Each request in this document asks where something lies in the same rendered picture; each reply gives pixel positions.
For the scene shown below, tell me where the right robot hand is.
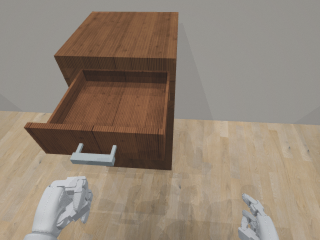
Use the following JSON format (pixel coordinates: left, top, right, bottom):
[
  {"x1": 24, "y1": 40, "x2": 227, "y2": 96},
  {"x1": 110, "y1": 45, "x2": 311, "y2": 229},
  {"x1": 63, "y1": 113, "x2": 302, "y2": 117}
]
[{"x1": 238, "y1": 193, "x2": 279, "y2": 240}]

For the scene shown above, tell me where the handle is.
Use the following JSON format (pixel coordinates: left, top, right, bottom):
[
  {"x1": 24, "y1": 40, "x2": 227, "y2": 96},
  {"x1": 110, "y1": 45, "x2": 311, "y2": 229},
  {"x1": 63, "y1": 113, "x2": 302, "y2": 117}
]
[{"x1": 70, "y1": 143, "x2": 117, "y2": 167}]

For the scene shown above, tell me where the drawer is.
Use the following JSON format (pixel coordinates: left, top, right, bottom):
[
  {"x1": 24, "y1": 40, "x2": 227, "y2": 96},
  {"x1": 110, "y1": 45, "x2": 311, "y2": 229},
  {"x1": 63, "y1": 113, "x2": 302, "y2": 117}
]
[{"x1": 24, "y1": 69, "x2": 170, "y2": 161}]

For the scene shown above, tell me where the left robot hand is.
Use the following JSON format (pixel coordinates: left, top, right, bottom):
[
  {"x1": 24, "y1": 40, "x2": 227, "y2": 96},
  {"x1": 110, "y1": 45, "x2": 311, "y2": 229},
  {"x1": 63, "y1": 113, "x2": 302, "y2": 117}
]
[{"x1": 31, "y1": 176, "x2": 94, "y2": 238}]

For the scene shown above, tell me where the cabinet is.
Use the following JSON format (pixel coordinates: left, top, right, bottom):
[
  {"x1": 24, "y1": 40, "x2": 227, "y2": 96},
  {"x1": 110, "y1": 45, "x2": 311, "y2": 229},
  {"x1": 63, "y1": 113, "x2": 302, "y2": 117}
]
[{"x1": 54, "y1": 11, "x2": 179, "y2": 171}]

